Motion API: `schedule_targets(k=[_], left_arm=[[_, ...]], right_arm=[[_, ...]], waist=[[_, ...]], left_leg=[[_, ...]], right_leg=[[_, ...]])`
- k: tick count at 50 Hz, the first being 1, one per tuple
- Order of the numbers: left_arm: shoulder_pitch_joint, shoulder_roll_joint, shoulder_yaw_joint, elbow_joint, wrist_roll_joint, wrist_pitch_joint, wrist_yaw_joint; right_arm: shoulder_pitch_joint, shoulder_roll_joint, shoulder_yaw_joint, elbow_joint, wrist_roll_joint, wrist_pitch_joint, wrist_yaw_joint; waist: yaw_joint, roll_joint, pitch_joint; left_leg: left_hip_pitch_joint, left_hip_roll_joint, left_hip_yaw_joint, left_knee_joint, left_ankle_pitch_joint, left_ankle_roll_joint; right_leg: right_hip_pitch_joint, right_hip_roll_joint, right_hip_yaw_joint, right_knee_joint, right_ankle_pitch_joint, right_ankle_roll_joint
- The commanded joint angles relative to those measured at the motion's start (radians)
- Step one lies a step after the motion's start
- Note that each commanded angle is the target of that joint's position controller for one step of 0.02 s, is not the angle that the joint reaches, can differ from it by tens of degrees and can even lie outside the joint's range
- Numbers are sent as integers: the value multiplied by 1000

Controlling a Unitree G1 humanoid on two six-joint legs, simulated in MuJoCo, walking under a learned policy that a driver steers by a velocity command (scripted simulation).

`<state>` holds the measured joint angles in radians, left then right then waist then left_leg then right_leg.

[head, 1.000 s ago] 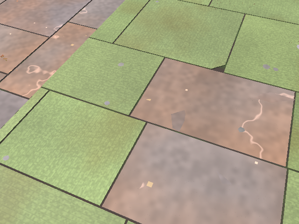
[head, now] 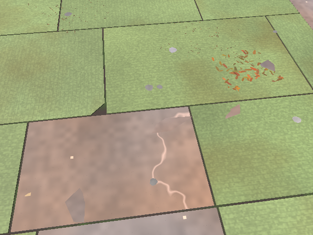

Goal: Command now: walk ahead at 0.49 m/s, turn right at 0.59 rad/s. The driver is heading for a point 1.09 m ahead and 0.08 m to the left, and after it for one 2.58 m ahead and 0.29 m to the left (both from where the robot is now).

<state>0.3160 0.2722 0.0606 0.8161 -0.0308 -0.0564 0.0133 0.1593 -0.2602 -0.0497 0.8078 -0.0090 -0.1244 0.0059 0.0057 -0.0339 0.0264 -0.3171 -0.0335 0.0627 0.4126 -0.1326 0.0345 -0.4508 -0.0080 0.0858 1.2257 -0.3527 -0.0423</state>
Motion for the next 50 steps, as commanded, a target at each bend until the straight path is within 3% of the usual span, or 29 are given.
schedule_targets(k=[1, 5, 9, 12, 14, 16, 17, 18, 19, 20, 21, 22, 24, 25, 27, 31, 36, 41, 44, 45, 46, 47, 48, 49, 50], left_arm=[[27, 29, 12, -84, -4, 5, -6], [-60, 30, 8, -147, 9, 14, -8], [-181, 26, 0, -190, 7, -1, -36], [-281, 11, -10, -232, 7, -4, -52], [-317, 22, -10, -259, 6, -4, -60], [-304, 50, 1, -272, 11, -6, -64], [-233, 75, 15, -258, 17, -8, -62], [-66, 120, 44, -207, 18, -9, -56], [120, 204, 75, -165, 26, -5, -38], [153, 314, 87, -159, 36, -6, -28], [191, 222, 66, -165, 37, -17, -29], [134, 178, 49, -154, 40, -25, -33], [-11, 102, 29, -158, 32, -33, -39], [-53, 69, 21, -160, 36, -42, -40], [-71, 65, 25, -140, 40, -64, -40], [-45, 80, 35, -92, 51, -75, -18], [-16, 113, 44, -55, 42, -65, 2], [46, 139, 55, -9, 23, -34, 9], [13, 180, 63, -14, 16, -13, 17], [-2, 195, 66, -19, 14, -4, 21], [-26, 203, 65, -23, 8, 2, 23], [-24, 187, 56, -38, 16, -6, 27], [84, 14, 5, -87, 52, -35, 7], [-5, 77, 6, -108, 12, -83, -9], [-112, 124, 18, -138, -23, -102, -16]], right_arm=[[31, -83, -23, -22, 0, -14, 4], [53, -137, -42, 6, 5, -18, 4], [71, -166, -46, 13, 8, -2, -2], [139, -184, -45, 38, 23, 12, 1], [167, -201, -49, 57, 34, 26, 4], [167, -221, -52, 67, 42, 40, 2], [159, -227, -50, 74, 46, 48, 1], [160, -211, -40, 80, 45, 54, -2], [163, -165, -17, 61, 26, 50, -3], [273, -24, 26, 32, 12, 27, 11], [212, -131, 1, 53, 51, 1, 16], [128, -167, -15, 17, 81, -3, 18], [76, -145, -16, 13, 46, 10, 7], [109, -138, -22, 26, 43, 28, 6], [152, -92, -19, 40, 46, 59, 5], [84, -67, -22, 14, 40, 77, 0], [-61, -36, -10, -37, 27, 69, 28], [-184, -30, -2, -118, 29, 67, 59], [-136, -64, -21, -142, 35, 71, 69], [-51, -95, -37, -130, 39, 73, 67], [95, -145, -66, -98, 41, 74, 59], [251, -227, -103, -64, 36, 83, 37], [236, -337, -118, -68, 36, 78, 26], [279, -273, -97, -94, 24, 66, 29], [249, -209, -81, -88, 19, 56, 31]], waist=[[-1, 108, -42], [-5, 77, -9], [-46, 74, 9], [-86, 70, 35], [-87, 79, 56], [-54, 103, 41], [2, 115, -7], [90, 103, -98], [166, 26, -228], [77, -237, -360], [144, -127, -438], [126, -104, -275], [49, -38, -140], [11, -55, -116], [-22, -41, -93], [-19, -18, -13], [31, -10, 45], [70, -6, 86], [14, -56, 14], [-37, -74, -41], [-123, -62, -119], [-193, 15, -205], [-58, 298, -278], [-124, 199, -431], [-141, 142, -289]], left_leg=[[160, 284, -255, -260, 36, 171], [176, 305, -134, -295, 161, 193], [215, 273, 5, -276, 211, 153], [253, 286, 27, -264, 169, 143], [315, 316, 23, -243, 178, 136], [369, 336, 34, -166, 356, 122], [362, 324, 51, -59, 529, 107], [300, 281, 86, 135, 642, 83], [70, 229, 97, 433, 422, 40], [-324, 43, 41, 816, -386, -21], [-395, 33, -176, 954, -457, -7], [-474, 79, -171, 968, -380, 4], [-407, 161, -150, 843, -223, -2], [-343, 184, -162, 812, -171, -4], [-291, 181, -163, 789, -113, -15], [-400, 163, -200, 658, 41, -31], [-400, 142, -120, 379, 236, -19], [-459, 127, -40, 261, 124, 25], [-304, 44, 51, 248, -23, 79], [-188, 1, 76, 249, -67, 104], [26, -42, 79, 182, -21, 139], [328, 21, -73, 139, 15, 189], [667, 295, -636, 76, -69, 377], [750, 374, -924, -96, -187, 432], [670, 346, -773, -120, -128, 367]], right_leg=[[-182, -122, 29, -8, 61, 3], [-279, -143, 31, -141, 182, 19], [-256, -126, -30, -376, 381, 12], [-215, -98, -78, -507, 369, -2], [-216, -80, -93, -564, 288, -23], [-156, -42, -127, -612, 182, -55], [-25, -5, -154, -657, 174, -76], [216, 41, -183, -710, 230, -103], [548, -91, -15, -676, 286, -154], [844, -394, 507, -783, 176, -318], [827, -427, 646, -885, 162, -327], [717, -391, 450, -885, 249, -270], [467, -301, 211, -929, 354, -204], [389, -270, 137, -972, 361, -184], [319, -262, 63, -1040, 395, -188], [327, -245, -87, -1088, 456, -163], [374, -237, -215, -1111, 431, -125], [542, -289, -266, -1034, 537, -109], [576, -289, -306, -869, 973, -76], [566, -280, -316, -743, 1116, -63], [497, -247, -335, -545, 1122, -36], [271, -202, -332, -252, 851, 13], [-198, 7, -241, 125, -179, 80], [-319, 49, 8, 245, -247, 61], [-403, -5, 27, 221, -152, 33]])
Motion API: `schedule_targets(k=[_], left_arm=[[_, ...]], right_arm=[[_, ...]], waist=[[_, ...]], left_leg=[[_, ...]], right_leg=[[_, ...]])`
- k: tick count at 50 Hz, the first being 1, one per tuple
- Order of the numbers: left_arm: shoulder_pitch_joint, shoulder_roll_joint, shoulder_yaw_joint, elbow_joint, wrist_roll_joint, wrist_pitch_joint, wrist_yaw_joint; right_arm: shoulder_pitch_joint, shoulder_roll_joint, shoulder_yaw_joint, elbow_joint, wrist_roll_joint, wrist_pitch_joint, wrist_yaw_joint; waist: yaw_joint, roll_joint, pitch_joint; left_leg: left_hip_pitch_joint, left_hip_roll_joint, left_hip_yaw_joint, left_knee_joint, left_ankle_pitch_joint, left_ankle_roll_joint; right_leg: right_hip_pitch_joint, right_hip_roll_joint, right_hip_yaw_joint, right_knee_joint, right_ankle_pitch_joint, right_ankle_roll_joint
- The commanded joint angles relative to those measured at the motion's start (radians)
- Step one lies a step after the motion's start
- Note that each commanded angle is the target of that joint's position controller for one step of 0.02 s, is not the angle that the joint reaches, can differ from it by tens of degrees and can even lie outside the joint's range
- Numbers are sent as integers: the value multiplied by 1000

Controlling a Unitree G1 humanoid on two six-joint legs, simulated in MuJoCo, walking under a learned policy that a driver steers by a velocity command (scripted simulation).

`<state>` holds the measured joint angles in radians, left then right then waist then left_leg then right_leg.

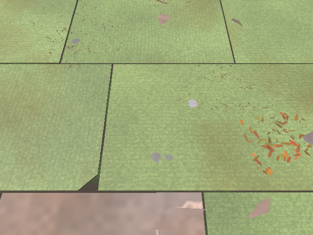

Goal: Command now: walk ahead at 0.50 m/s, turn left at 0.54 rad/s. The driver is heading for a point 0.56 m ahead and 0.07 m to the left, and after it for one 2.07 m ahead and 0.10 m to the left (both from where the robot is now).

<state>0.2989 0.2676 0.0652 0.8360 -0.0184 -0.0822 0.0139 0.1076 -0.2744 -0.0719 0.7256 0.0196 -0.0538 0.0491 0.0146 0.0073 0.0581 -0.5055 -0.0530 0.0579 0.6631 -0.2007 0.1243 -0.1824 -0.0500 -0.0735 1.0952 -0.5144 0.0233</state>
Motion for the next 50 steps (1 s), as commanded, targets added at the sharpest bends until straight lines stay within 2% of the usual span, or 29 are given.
schedule_targets(k=[1, 2, 3, 5, 7, 11, 15, 18, 20, 21, 22, 23, 24, 25, 26, 27, 29, 32, 35, 40, 42, 43, 44, 45, 46, 47, 48, 49, 50], left_arm=[[-112, 122, 9, -163, -23, -84, -11], [-114, 126, 15, -151, 7, -81, -2], [-90, 138, 24, -148, 20, -69, -1], [-69, 120, 25, -155, 30, -43, -1], [-108, 92, 16, -174, 37, -27, 2], [-265, 52, -4, -214, 34, -28, -6], [-363, 78, 1, -245, 13, -43, -26], [-338, 118, 19, -248, 10, -59, -36], [-190, 151, 41, -214, 16, -70, -29], [-43, 201, 57, -202, 34, -73, -21], [74, 283, 77, -172, 51, -62, -19], [83, 215, 65, -165, 23, -55, -25], [35, 137, 44, -181, 18, -47, -20], [-15, 114, 33, -186, 25, -36, -17], [-49, 96, 25, -178, 28, -31, -17], [-67, 82, 18, -172, 33, -31, -17], [-61, 81, 18, -149, 29, -39, -23], [-33, 124, 29, -105, 20, -47, -30], [-35, 151, 31, -88, 0, -30, -29], [62, 197, 39, -45, -16, -6, -26], [60, 205, 40, -36, -19, 5, -21], [55, 198, 36, -34, -18, 8, -19], [57, 163, 23, -35, -11, 6, -18], [45, 84, -7, -71, 18, 1, -18], [155, 15, -27, -94, -5, -15, -16], [118, 122, 0, -76, -27, -17, -15], [51, 155, 12, -92, -31, -13, -15], [20, 143, 13, -93, -20, -5, -12], [5, 133, 17, -97, -10, 5, -12]], right_arm=[[228, -156, -48, -18, 2, -20, -13], [152, -120, -37, -35, 4, -20, -14], [112, -96, -28, -56, -8, -21, -18], [104, -109, -31, -68, -9, -24, -25], [130, -139, -38, -62, -6, -27, -38], [189, -155, -42, -48, 6, -12, -57], [251, -157, -42, -32, 11, 1, -62], [247, -155, -43, -35, 9, 9, -68], [208, -126, -34, -55, 5, 11, -67], [191, -72, -13, -79, -8, 5, -61], [334, -4, 8, -101, 11, -4, -62], [359, -88, 1, -89, 26, -7, -63], [262, -161, -19, -89, 23, 0, -63], [191, -162, -22, -105, 8, 6, -63], [150, -147, -24, -121, -3, 7, -60], [148, -131, -26, -127, 0, 11, -53], [168, -77, -15, -125, 8, 18, -47], [119, -38, 3, -140, -8, 16, -47], [24, -23, 19, -152, -15, -9, -33], [-112, -52, 14, -186, 3, -36, -14], [-74, -81, 0, -180, 5, -45, -13], [-3, -104, -14, -158, 0, -46, -18], [119, -149, -37, -126, -11, -46, -29], [299, -232, -59, -110, -35, -42, -45], [329, -282, -64, -98, -47, -31, -43], [320, -193, -46, -90, -32, -31, -38], [268, -142, -28, -88, -19, -35, -37], [202, -106, -15, -86, -20, -37, -33], [152, -75, -7, -82, -22, -40, -29]], waist=[[-101, 19, -224], [-54, -19, -161], [-18, -7, -142], [10, 3, -122], [7, 4, -95], [-55, 58, -73], [-96, 90, -72], [-67, 119, -78], [18, 129, -141], [87, 56, -270], [44, -243, -413], [50, -289, -397], [78, -165, -253], [68, -90, -167], [48, -69, -100], [22, -91, -74], [3, -113, -62], [-7, -84, -48], [14, -73, -40], [56, -98, -32], [13, -114, -48], [-31, -109, -83], [-88, -90, -161], [-160, 53, -324], [-105, 308, -419], [-129, 199, -344], [-118, 158, -224], [-86, 111, -166], [-57, 116, -112]], left_leg=[[700, 321, -632, -365, 29, 235], [547, 278, -531, -372, 134, 205], [447, 251, -472, -394, 214, 197], [349, 224, -420, -426, 303, 199], [281, 198, -355, -438, 374, 190], [236, 120, -283, -408, 290, 118], [298, 151, -373, -350, 175, 95], [380, 188, -472, -267, 154, 74], [354, 136, -460, -133, 245, 32], [245, 81, -390, 113, 170, -6], [-112, -67, -254, 456, -274, -81], [-280, -1, -255, 629, -384, -96], [-324, 44, -251, 685, -289, -105], [-300, 80, -212, 673, -209, -110], [-275, 105, -205, 627, -160, -113], [-234, 132, -201, 590, -130, -111], [-178, 140, -176, 529, -116, -111], [-189, 146, -160, 368, -70, -120], [-132, 148, -101, 139, 81, -125], [-12, 89, -76, -88, 136, -129], [87, 75, -75, -164, 119, -106], [214, 59, -61, -202, 121, -86], [411, 88, -84, -204, 127, -56], [694, 314, -309, -179, 148, 15], [883, 502, -700, -287, -28, 155], [810, 472, -718, -339, -173, 153], [705, 435, -565, -356, -159, 117], [592, 387, -458, -384, -86, 92], [500, 352, -375, -420, -17, 81]], right_leg=[[-642, -11, 180, 254, 104, -47], [-572, -44, 171, 168, 147, -41], [-496, -65, 176, 120, 178, -34], [-443, -70, 159, 38, 205, -7], [-441, -59, 133, -68, 268, 21], [-385, 5, 111, -393, 534, 38], [-338, 51, 126, -552, 579, 28], [-291, 59, 147, -614, 472, -9], [-72, 49, 132, -673, 471, -61], [180, -98, 261, -647, 441, -128], [548, -338, 688, -692, 302, -297], [555, -399, 891, -762, 63, -323], [433, -350, 740, -784, 26, -273], [302, -302, 590, -794, 131, -233], [190, -256, 489, -820, 242, -219], [120, -223, 407, -846, 310, -204], [49, -190, 318, -893, 376, -213], [35, -196, 260, -933, 496, -255], [25, -156, 191, -936, 549, -244], [65, -177, 220, -877, 520, -217], [76, -191, 248, -820, 510, -191], [53, -168, 231, -748, 576, -168], [-10, -111, 186, -586, 614, -134], [-205, -33, 124, -253, 347, -83], [-517, 69, 120, 36, -84, -44], [-615, 23, 195, 165, -53, -40], [-650, -13, 186, 182, 37, -46], [-614, -45, 173, 159, 115, -40], [-584, -66, 175, 117, 169, -34]])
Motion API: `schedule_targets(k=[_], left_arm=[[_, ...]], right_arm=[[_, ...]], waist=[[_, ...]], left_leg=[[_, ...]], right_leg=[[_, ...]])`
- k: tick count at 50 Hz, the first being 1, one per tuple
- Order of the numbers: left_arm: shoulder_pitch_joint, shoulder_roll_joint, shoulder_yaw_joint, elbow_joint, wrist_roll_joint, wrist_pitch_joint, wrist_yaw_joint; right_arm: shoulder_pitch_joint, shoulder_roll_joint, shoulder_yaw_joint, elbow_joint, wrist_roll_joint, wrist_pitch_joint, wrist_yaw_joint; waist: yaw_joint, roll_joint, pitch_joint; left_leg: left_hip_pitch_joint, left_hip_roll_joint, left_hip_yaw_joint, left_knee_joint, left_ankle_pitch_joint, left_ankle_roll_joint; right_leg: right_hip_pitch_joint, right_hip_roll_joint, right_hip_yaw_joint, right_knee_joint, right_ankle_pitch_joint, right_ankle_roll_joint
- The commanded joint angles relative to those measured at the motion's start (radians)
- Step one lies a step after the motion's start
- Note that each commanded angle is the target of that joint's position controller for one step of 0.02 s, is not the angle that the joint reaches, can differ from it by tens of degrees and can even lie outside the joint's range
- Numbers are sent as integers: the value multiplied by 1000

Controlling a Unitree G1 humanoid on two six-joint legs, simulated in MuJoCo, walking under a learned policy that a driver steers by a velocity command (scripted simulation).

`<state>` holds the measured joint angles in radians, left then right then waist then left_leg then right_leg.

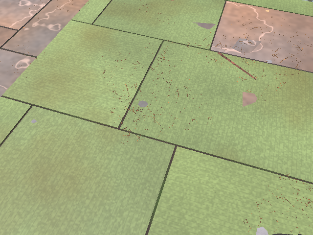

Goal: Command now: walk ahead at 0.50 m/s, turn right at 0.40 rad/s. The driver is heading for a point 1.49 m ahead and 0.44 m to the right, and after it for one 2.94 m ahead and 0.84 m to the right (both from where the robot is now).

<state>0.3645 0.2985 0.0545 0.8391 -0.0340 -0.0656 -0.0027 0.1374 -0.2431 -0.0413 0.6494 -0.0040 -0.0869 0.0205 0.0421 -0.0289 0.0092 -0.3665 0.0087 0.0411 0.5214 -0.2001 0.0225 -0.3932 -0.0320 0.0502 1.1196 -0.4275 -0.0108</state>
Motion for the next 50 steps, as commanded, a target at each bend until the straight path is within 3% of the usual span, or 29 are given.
schedule_targets(k=[1, 3, 5, 9, 12, 15, 17, 18, 19, 20, 21, 22, 23, 24, 25, 26, 27, 30, 34, 39, 42, 43, 44, 45, 46, 47, 48, 49, 50], left_arm=[[-50, 85, 28, -98, 5, 1, 2], [-55, 46, 22, -106, 4, 20, -1], [-91, 34, 20, -127, 9, 30, -2], [-197, 12, 8, -164, 13, 28, -24], [-298, 12, 3, -204, 14, 27, -43], [-355, 32, 8, -243, 13, 30, -57], [-330, 59, 22, -255, 16, 34, -61], [-256, 84, 39, -243, 16, 37, -59], [-101, 130, 68, -202, 13, 39, -52], [71, 216, 106, -160, 10, 48, -32], [31, 339, 119, -170, 3, 41, -25], [63, 264, 94, -207, 10, 23, -31], [36, 202, 77, -192, 18, 9, -36], [-16, 174, 67, -196, 13, 2, -34], [-89, 139, 57, -209, 16, 3, -31], [-133, 112, 46, -228, 28, 3, -26], [-150, 110, 45, -237, 33, 2, -23], [-125, 133, 52, -222, 25, -5, -6], [-66, 146, 56, -194, 15, 3, 13], [6, 148, 58, -161, 6, 17, 19], [5, 135, 56, -149, 13, 24, 23], [-5, 124, 52, -149, 15, 27, 22], [-10, 91, 40, -155, 20, 25, 19], [-6, 47, 21, -174, 36, 23, 17], [154, -6, 5, -176, 3, 12, 16], [127, 89, 17, -156, -6, 7, 19], [-2, 138, 31, -172, -3, 6, 18], [-74, 127, 28, -190, 10, 4, 19], [-116, 114, 28, -205, 25, -1, 16]], right_arm=[[91, -93, -36, 0, -5, -13, 0], [74, -102, -45, 18, -7, -27, -4], [81, -122, -55, 39, -9, -34, -12], [102, -162, -68, 72, -6, -26, -27], [138, -195, -78, 96, 6, -15, -32], [165, -220, -88, 119, 23, 2, -33], [158, -250, -96, 123, 30, 16, -35], [151, -264, -99, 122, 35, 24, -38], [141, -256, -94, 119, 39, 32, -40], [160, -217, -77, 104, 17, 28, -45], [246, -65, -28, 40, -23, 3, -35], [154, -141, -34, 33, 14, -36, -23], [62, -189, -47, 6, 51, -52, -16], [49, -175, -40, 7, 37, -61, -22], [52, -178, -44, 20, 9, -61, -30], [71, -186, -52, 25, -1, -50, -31], [80, -183, -54, 25, -4, -37, -29], [49, -141, -43, 16, -15, -12, -30], [-105, -101, -24, -20, -10, -14, -21], [-212, -129, -29, -52, 10, -33, 3], [-157, -153, -40, -38, 10, -46, 11], [-96, -159, -47, -21, 6, -50, 9], [0, -186, -61, 0, -5, -55, 3], [150, -237, -74, 14, -17, -56, -4], [248, -315, -97, 67, -18, -43, 4], [248, -221, -77, 65, 16, -40, 12], [200, -166, -61, 58, 18, -35, 8], [148, -153, -52, 49, 5, -28, 6], [119, -135, -44, 54, 0, -23, 5]], waist=[[-57, 160, -37], [-34, 139, -16], [-30, 104, 3], [-60, 89, 31], [-95, 77, 61], [-103, 81, 79], [-72, 107, 40], [-25, 117, -12], [62, 97, -92], [128, 9, -185], [-4, -275, -253], [73, -148, -388], [82, -87, -250], [42, -26, -168], [-2, 5, -115], [-39, -10, -98], [-57, -21, -91], [-61, -4, -57], [-4, -38, -17], [34, -59, -1], [7, -98, -11], [-28, -105, -28], [-73, -92, -97], [-133, 12, -236], [-74, 359, -334], [-105, 259, -262], [-129, 156, -127], [-111, 84, -64], [-94, 74, -12]], left_leg=[[292, 268, -288, -312, 42, 170], [237, 266, -197, -355, 162, 176], [236, 271, -123, -373, 242, 180], [256, 249, 17, -385, 261, 154], [299, 265, 73, -380, 246, 136], [389, 293, 107, -332, 296, 111], [428, 293, 140, -217, 580, 90], [428, 280, 162, -92, 747, 75], [368, 241, 197, 115, 807, 46], [132, 200, 201, 420, 557, -5], [-319, -6, 112, 779, -360, -72], [-416, -22, -127, 885, -403, -53], [-498, 20, -129, 875, -304, -30], [-467, 63, -127, 793, -216, -15], [-396, 96, -128, 707, -161, -19], [-319, 116, -136, 660, -124, -21], [-278, 116, -134, 626, -106, -30], [-259, 96, -104, 494, -30, -70], [-224, 42, -98, 189, 224, -90], [-153, -5, -120, 2, 261, -71], [-90, -1, -108, -35, 170, -29], [-5, -12, -84, -74, 161, -5], [156, 14, -96, -81, 161, 33], [408, 172, -264, -59, 150, 101], [711, 368, -728, -153, -67, 279], [686, 381, -840, -227, -324, 268], [565, 339, -695, -242, -320, 225], [449, 296, -578, -255, -216, 200], [361, 262, -502, -277, -110, 202]], right_leg=[[-322, -101, 57, 70, 120, 5], [-295, -105, 52, 44, 169, 17], [-326, -106, 59, -15, 229, 29], [-307, -95, 21, -245, 419, 23], [-287, -82, -28, -372, 450, 0], [-287, -67, -66, -441, 362, -39], [-195, -12, -124, -460, 259, -79], [-84, 34, -159, -473, 221, -103], [131, 91, -180, -535, 269, -138], [445, 25, -26, -550, 307, -190], [733, -235, 563, -671, 131, -372], [785, -302, 797, -820, 9, -407], [708, -280, 659, -835, 84, -354], [567, -237, 533, -824, 178, -320], [428, -198, 436, -824, 283, -292], [331, -168, 376, -845, 368, -282], [276, -156, 356, -866, 410, -286], [179, -122, 269, -892, 518, -290], [144, -61, 210, -883, 428, -231], [207, -90, 305, -811, 323, -206], [284, -126, 353, -736, 373, -185], [286, -108, 345, -687, 442, -169], [263, -56, 307, -563, 525, -140], [141, 5, 231, -290, 382, -103], [-223, 152, 121, 32, -96, -25], [-365, 92, 164, 151, -136, -19], [-400, 57, 154, 175, -46, -21], [-376, 22, 112, 151, 21, -20], [-363, -7, 97, 92, 69, -18]])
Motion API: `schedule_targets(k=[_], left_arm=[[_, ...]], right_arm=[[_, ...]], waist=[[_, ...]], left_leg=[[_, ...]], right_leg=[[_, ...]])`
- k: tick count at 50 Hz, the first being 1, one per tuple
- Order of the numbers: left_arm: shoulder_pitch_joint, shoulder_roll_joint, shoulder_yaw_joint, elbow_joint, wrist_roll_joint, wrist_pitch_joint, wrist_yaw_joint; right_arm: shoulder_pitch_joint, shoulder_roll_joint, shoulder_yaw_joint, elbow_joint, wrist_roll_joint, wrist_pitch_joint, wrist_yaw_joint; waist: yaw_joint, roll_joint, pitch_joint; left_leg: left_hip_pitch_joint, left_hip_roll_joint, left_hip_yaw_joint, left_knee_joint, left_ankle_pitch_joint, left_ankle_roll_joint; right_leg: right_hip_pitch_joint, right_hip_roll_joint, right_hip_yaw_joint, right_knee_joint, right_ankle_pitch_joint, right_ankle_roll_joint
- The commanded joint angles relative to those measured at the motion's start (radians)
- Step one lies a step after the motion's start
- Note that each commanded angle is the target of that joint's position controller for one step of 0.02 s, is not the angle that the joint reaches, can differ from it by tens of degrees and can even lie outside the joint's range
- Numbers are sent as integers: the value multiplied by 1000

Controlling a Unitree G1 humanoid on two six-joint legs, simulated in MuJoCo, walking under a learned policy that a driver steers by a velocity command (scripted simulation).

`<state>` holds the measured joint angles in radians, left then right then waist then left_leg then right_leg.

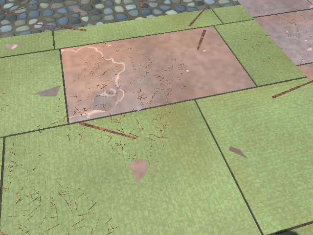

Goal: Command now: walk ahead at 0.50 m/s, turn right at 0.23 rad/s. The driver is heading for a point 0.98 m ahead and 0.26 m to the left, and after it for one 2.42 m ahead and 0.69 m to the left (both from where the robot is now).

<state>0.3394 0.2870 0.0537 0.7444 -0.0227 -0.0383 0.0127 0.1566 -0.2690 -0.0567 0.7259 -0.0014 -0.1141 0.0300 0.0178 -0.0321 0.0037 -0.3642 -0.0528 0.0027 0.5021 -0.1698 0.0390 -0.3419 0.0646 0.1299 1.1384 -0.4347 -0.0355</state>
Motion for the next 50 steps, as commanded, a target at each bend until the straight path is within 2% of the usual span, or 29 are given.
schedule_targets(k=[1, 2, 4, 7, 10, 13, 15, 17, 18, 19, 20, 21, 22, 24, 25, 26, 27, 30, 35, 40, 42, 43, 44, 45, 46, 47, 48, 49, 50], left_arm=[[-86, 110, 29, -112, 15, -31, -6], [-73, 93, 26, -108, 12, -30, -9], [-80, 61, 16, -110, 14, -28, -12], [-173, 32, 0, -138, 21, -32, -15], [-275, 20, -8, -158, 18, -43, -24], [-352, 31, -4, -179, 9, -55, -37], [-372, 52, 3, -190, 5, -64, -46], [-310, 82, 18, -175, 6, -72, -45], [-211, 114, 37, -145, 11, -73, -38], [-61, 165, 57, -119, 27, -74, -27], [75, 259, 79, -104, 47, -63, -16], [105, 221, 71, -85, 38, -52, -22], [50, 151, 50, -83, 26, -51, -22], [-73, 80, 26, -80, 23, -52, -27], [-117, 56, 20, -76, 29, -58, -29], [-145, 55, 22, -69, 33, -64, -30], [-157, 59, 27, -61, 33, -72, -29], [-150, 89, 41, -29, 37, -85, -22], [-110, 139, 55, 9, 29, -72, -7], [-48, 185, 71, 51, 2, -42, -5], [-55, 215, 79, 54, -6, -28, -1], [-63, 227, 82, 52, -10, -19, 1], [-72, 214, 75, 48, -12, -13, 5], [-48, 167, 55, 31, 16, -18, 8], [40, 25, 7, -30, 49, -47, -7], [-81, 116, 21, -35, 9, -83, -20], [-168, 158, 32, -64, -24, -99, -25], [-175, 140, 26, -62, -10, -108, -18], [-169, 143, 30, -50, 18, -106, -10]], right_arm=[[87, -96, -21, -21, -11, 3, -7], [86, -87, -18, -15, -10, 1, -7], [104, -106, -21, 2, 3, -2, -9], [130, -152, -31, 25, 11, 4, -17], [174, -165, -30, 50, 23, 17, -20], [236, -176, -31, 76, 29, 32, -23], [248, -185, -33, 84, 33, 43, -28], [234, -201, -39, 86, 33, 53, -35], [229, -189, -34, 84, 30, 54, -36], [214, -146, -17, 67, 17, 50, -34], [282, -45, 13, 33, 6, 36, -35], [325, -63, 13, 32, 31, 24, -35], [260, -153, -15, 31, 49, 26, -35], [169, -143, -20, 14, 37, 41, -36], [168, -130, -25, 15, 30, 53, -35], [183, -107, -23, 17, 31, 66, -33], [181, -86, -20, 14, 31, 76, -32], [134, -73, -20, -16, 24, 89, -31], [-20, -49, -5, -66, 22, 78, 3], [-138, -70, -7, -136, 22, 83, 27], [-105, -99, -22, -147, 18, 88, 30], [-22, -127, -40, -133, 19, 91, 27], [138, -177, -71, -91, 23, 94, 18], [301, -269, -107, -54, 28, 105, -4], [248, -371, -113, -70, 35, 93, -6], [275, -276, -87, -99, 28, 78, 0], [242, -225, -71, -88, 18, 63, 3], [185, -201, -63, -92, 20, 57, 2], [118, -168, -52, -104, 17, 57, -2]], waist=[[-43, 104, -3], [-32, 127, -8], [-28, 133, -10], [-50, 107, 5], [-84, 103, 23], [-105, 108, 36], [-93, 118, 38], [-40, 130, 13], [12, 120, -43], [86, 89, -160], [102, -129, -329], [92, -269, -398], [91, -156, -237], [41, -80, -70], [10, -93, -28], [-14, -103, -7], [-25, -93, 3], [-33, -41, 25], [20, -9, 59], [47, -7, 92], [10, -39, 45], [-42, -48, -11], [-130, -28, -95], [-188, 91, -191], [-53, 334, -285], [-141, 193, -364], [-145, 145, -216], [-99, 68, -143], [-57, 50, -90]], left_leg=[[304, 292, -401, -276, -59, 174], [280, 269, -358, -294, -4, 173], [255, 264, -297, -319, 94, 190], [247, 260, -219, -350, 179, 194], [221, 225, -156, -345, 210, 168], [235, 240, -174, -312, 204, 159], [270, 264, -214, -274, 187, 144], [277, 270, -230, -203, 231, 118], [249, 229, -203, -99, 324, 94], [132, 174, -164, 116, 263, 58], [-199, 45, -60, 483, -94, -12], [-358, 30, -114, 679, -426, -24], [-427, 84, -138, 760, -362, -23], [-397, 147, -101, 720, -216, -27], [-355, 173, -108, 682, -169, -30], [-306, 184, -106, 667, -138, -36], [-292, 188, -101, 659, -112, -42], [-334, 193, -114, 574, -4, -57], [-297, 174, -45, 287, 211, -40], [-312, 149, 15, 154, 107, 13], [-211, 89, 75, 141, 0, 52], [-90, 43, 107, 130, -34, 77], [140, -8, 119, 72, 15, 112], [453, 103, -88, 50, 34, 173], [742, 345, -674, -76, -168, 368], [763, 385, -819, -210, -276, 369], [664, 360, -678, -223, -195, 318], [523, 318, -563, -215, -93, 285], [389, 279, -467, -221, 23, 262]], right_leg=[[-364, -135, 5, 24, 111, 7], [-332, -144, -12, -14, 124, 11], [-326, -155, -45, -91, 136, 24], [-333, -167, -72, -272, 261, 43], [-258, -139, -97, -460, 411, 51], [-195, -103, -103, -562, 461, 56], [-162, -92, -90, -618, 426, 42], [-42, -80, -97, -674, 388, 17], [116, -70, -111, -702, 377, -8], [362, -166, -35, -666, 388, -57], [737, -420, 288, -661, 344, -167], [753, -508, 568, -783, 157, -244], [626, -466, 465, -818, 65, -209], [381, -380, 236, -884, 148, -163], [292, -348, 157, -922, 211, -151], [227, -333, 98, -956, 256, -146], [194, -331, 52, -980, 314, -152], [194, -337, -60, -1009, 440, -165], [235, -317, -220, -1018, 485, -136], [393, -363, -279, -951, 565, -103], [430, -362, -313, -825, 875, -80], [424, -347, -335, -689, 1031, -65], [345, -308, -367, -477, 1058, -34], [90, -262, -372, -158, 742, 17], [-346, -51, -247, 173, -150, 76], [-447, -59, -44, 254, -156, 56], [-515, -100, -49, 228, -56, 32], [-472, -143, -49, 144, 30, 23], [-401, -172, -49, 58, 78, 30]])
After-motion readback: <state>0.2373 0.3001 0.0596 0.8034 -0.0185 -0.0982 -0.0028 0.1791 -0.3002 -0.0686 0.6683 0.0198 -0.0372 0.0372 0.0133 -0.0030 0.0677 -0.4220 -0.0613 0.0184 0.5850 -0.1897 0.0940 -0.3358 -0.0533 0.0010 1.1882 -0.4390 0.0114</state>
